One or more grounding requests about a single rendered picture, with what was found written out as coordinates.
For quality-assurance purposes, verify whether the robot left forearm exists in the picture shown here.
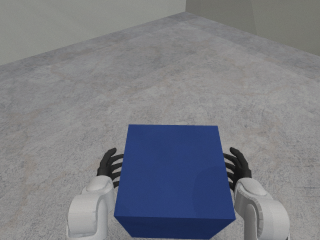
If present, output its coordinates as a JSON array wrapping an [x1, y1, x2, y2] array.
[[65, 175, 115, 240]]

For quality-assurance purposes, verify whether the left robot hand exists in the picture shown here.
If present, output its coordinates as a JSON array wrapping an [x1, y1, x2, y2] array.
[[96, 148, 124, 188]]

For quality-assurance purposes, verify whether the robot right forearm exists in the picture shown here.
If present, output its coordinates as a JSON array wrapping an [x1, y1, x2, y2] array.
[[233, 177, 290, 240]]

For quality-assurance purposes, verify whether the right robot hand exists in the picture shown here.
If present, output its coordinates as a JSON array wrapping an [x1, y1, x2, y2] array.
[[223, 147, 252, 193]]

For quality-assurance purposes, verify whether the carton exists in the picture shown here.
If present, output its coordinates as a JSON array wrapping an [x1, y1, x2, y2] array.
[[113, 124, 236, 240]]

